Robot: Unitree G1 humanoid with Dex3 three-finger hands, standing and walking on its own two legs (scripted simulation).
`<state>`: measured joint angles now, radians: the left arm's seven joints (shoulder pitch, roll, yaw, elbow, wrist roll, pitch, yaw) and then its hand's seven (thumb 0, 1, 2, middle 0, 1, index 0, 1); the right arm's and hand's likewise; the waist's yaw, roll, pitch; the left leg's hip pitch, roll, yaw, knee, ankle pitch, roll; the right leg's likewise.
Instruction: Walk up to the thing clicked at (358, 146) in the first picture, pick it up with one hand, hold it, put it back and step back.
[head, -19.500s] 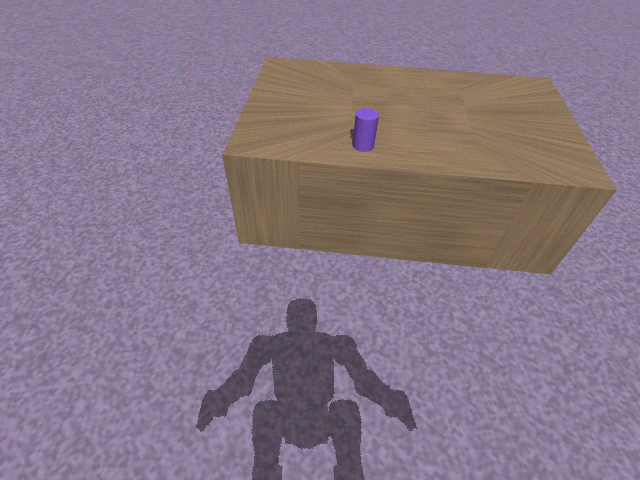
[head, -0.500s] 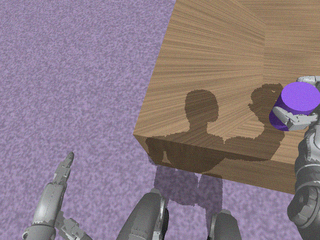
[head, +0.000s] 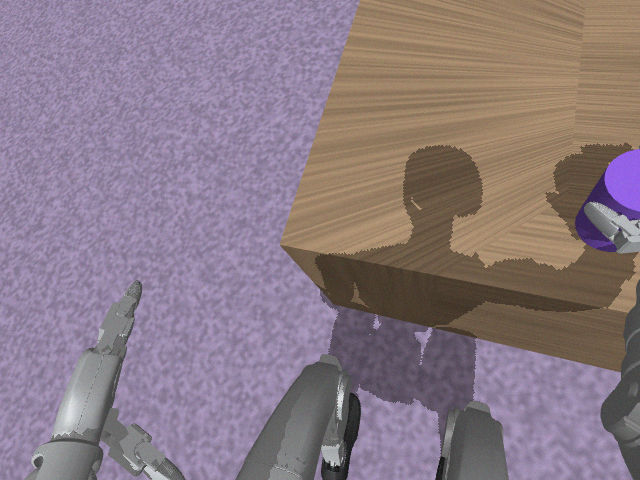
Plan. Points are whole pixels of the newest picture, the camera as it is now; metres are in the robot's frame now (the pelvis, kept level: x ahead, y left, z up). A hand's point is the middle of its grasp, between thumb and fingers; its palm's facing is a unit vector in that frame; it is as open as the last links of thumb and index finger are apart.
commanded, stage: lower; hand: right
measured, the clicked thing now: (625, 205) +0.50 -0.24 -0.07
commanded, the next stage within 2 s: loosen in 0.52 s
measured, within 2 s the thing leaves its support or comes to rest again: rests again in 0.44 s
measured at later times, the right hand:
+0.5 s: hand (630, 204) +0.50 -0.24 -0.07, palm faces +0.29 +0.96 +0.00, open 10.6 cm
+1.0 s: hand (636, 201) +0.51 -0.25 -0.07, palm faces +0.29 +0.96 +0.00, open 11.2 cm
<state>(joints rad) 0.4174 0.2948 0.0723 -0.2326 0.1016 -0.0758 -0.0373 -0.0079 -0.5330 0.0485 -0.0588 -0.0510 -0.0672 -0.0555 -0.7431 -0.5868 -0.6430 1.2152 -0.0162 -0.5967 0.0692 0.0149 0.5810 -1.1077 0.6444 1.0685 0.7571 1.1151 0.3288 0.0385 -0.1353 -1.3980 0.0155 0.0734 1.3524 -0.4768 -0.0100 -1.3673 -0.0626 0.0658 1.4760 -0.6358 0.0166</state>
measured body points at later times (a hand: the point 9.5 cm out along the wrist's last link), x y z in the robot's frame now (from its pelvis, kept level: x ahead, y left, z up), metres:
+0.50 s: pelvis -0.01 +0.00 -0.03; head +0.18 -0.07 +0.37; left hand +0.16 +0.26 +0.07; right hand +0.48 -0.29 -0.07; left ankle +0.07 +0.13 -0.58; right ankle +0.02 -0.12 -0.58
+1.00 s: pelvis -0.03 +0.00 -0.04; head +0.17 -0.08 +0.36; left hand +0.14 +0.26 +0.07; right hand +0.49 -0.30 -0.07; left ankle +0.07 +0.13 -0.58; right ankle +0.02 -0.12 -0.58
